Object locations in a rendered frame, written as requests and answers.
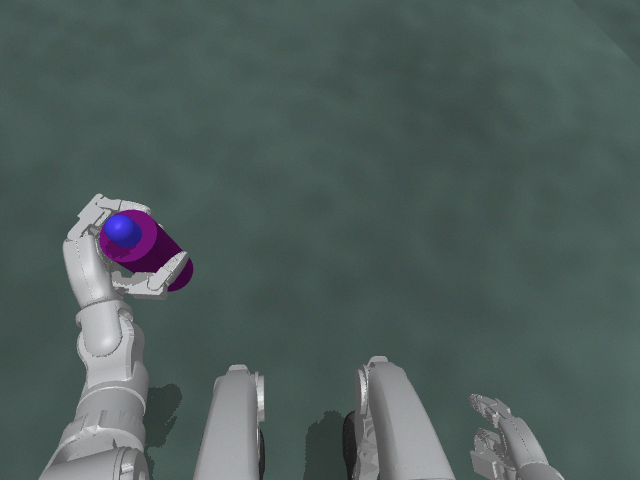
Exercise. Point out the left robot arm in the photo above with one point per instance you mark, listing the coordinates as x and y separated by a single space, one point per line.
106 440

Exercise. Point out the bottle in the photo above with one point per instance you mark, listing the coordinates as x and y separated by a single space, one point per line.
134 240

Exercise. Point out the left robot hand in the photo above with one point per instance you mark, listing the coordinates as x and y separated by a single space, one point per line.
95 277

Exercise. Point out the right robot hand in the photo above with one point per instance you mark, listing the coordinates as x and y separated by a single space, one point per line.
499 457

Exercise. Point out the right robot arm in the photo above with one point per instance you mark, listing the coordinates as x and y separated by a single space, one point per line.
538 471

